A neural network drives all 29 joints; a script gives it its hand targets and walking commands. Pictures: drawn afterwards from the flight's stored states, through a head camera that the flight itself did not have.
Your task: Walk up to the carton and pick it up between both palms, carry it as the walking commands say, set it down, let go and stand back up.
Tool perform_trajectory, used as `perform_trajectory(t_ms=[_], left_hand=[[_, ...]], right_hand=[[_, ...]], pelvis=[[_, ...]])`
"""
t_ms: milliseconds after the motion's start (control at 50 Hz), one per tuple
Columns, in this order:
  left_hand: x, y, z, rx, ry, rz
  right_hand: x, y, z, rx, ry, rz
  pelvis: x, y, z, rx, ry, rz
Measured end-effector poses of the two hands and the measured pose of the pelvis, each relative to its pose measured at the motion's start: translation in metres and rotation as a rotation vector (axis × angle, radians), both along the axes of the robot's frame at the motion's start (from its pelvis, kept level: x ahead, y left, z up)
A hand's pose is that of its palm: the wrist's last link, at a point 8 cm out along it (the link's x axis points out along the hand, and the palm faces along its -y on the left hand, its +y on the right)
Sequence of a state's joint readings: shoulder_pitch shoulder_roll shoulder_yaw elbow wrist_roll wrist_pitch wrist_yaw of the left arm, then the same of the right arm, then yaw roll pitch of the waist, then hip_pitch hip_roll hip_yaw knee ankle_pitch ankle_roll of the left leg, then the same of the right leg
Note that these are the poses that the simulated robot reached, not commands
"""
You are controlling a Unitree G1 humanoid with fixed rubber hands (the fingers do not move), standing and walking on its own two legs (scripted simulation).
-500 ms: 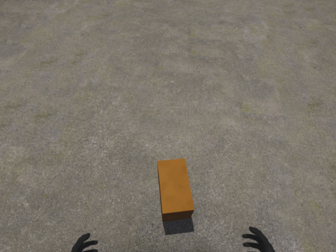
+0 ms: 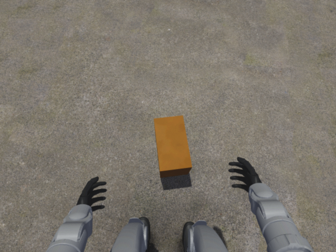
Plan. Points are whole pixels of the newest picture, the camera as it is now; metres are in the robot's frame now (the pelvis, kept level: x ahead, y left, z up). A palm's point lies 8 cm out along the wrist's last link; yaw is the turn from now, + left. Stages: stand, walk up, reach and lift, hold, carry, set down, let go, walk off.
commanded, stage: reach and lift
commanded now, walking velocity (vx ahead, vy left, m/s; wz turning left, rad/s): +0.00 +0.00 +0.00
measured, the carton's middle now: (171, 147) +0.54 -0.03 -0.64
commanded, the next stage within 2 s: none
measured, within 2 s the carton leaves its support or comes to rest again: neither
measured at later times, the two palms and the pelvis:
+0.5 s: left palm (107, 156) +0.37 +0.19 -0.18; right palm (232, 142) +0.41 -0.20 -0.16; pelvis +0.00 +0.01 -0.03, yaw -1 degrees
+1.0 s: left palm (120, 125) +0.48 +0.16 -0.20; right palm (221, 109) +0.52 -0.17 -0.16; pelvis +0.00 +0.00 -0.04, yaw -3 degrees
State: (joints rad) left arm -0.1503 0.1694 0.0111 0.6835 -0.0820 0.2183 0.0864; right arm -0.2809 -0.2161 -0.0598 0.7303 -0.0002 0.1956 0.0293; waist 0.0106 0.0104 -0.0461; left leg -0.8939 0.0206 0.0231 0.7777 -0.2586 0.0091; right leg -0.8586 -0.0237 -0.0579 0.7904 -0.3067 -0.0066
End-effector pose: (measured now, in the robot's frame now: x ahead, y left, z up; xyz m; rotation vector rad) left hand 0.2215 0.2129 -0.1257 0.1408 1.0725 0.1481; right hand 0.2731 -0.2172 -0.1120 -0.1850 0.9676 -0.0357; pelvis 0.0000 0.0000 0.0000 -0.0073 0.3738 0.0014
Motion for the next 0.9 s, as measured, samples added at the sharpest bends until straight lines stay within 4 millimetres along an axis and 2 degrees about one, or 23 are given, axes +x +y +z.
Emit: perform_trajectory(t_ms=[60, 140, 220, 280, 400, 500, 560, 620, 700, 740, 820, 900], left_hand=[[0.018, -0.002, 0.002, 0.004, -0.024, -0.004], [0.054, -0.004, 0.007, 0.006, -0.088, 0.0], [0.09, -0.009, 0.008, -0.001, -0.136, -0.007], [0.111, -0.013, 0.002, -0.006, -0.152, 0.007], [0.136, -0.019, -0.028, -0.003, -0.166, 0.021], [0.146, -0.026, -0.051, 0.011, -0.181, 0.016], [0.158, -0.032, -0.056, 0.007, -0.207, 0.012], [0.182, -0.043, -0.048, -0.004, -0.264, -0.002], [0.223, -0.058, -0.03, -0.028, -0.367, -0.014], [0.239, -0.062, -0.027, -0.03, -0.387, -0.014], [0.248, -0.056, -0.043, -0.02, -0.338, 0.01], [0.246, -0.047, -0.059, -0.008, -0.317, 0.032]], right_hand=[[0.019, 0.008, 0.006, 0.01, -0.03, 0.002], [0.051, 0.02, 0.015, 0.02, -0.085, 0.013], [0.08, 0.029, 0.012, 0.033, -0.097, 0.004], [0.097, 0.032, 0.003, 0.045, -0.091, -0.014], [0.126, 0.028, -0.025, 0.06, -0.109, -0.06], [0.134, 0.022, -0.05, 0.059, -0.127, -0.061], [0.14, 0.018, -0.058, 0.058, -0.135, -0.063], [0.157, 0.019, -0.052, 0.062, -0.177, -0.055], [0.197, 0.02, -0.027, 0.073, -0.294, -0.054], [0.217, 0.022, -0.017, 0.075, -0.339, -0.048], [0.241, 0.031, -0.014, 0.108, -0.361, -0.055], [0.247, 0.034, -0.028, 0.13, -0.342, -0.083]], pelvis=[[-0.008, 0.001, -0.003, -0.002, 0.005, 0.0], [-0.015, 0.004, -0.01, -0.007, 0.022, 0.0], [-0.019, 0.007, -0.015, -0.011, 0.059, 0.001], [-0.017, 0.009, -0.018, -0.014, 0.101, 0.002], [-0.007, 0.009, -0.023, -0.016, 0.21, 0.002], [0.001, 0.007, -0.028, -0.014, 0.292, -0.008], [0.003, 0.005, -0.03, -0.011, 0.322, -0.018], [0.002, 0.003, -0.031, -0.008, 0.334, -0.026], [-0.002, 0.002, -0.035, -0.004, 0.346, -0.037], [-0.005, 0.001, -0.037, -0.002, 0.359, -0.037], [-0.004, 0.001, -0.039, -0.001, 0.387, -0.038], [-0.001, 0.002, -0.041, -0.002, 0.412, -0.038]])
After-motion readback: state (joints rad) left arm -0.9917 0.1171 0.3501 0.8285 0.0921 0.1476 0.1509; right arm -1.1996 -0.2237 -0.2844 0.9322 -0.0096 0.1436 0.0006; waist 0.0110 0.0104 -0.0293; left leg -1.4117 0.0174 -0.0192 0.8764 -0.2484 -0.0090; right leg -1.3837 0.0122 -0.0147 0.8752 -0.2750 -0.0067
